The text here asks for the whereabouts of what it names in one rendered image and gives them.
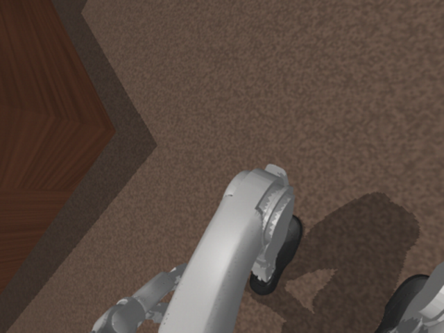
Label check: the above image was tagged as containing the left robot foot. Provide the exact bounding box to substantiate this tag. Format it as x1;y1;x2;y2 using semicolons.
250;215;302;296

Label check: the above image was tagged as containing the left robot hand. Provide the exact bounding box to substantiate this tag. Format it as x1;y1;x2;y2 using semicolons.
131;263;187;323

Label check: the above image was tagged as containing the left robot arm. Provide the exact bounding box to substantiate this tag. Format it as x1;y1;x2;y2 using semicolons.
89;297;146;333

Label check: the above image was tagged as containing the right robot foot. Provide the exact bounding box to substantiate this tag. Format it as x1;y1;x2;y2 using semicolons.
374;274;429;333

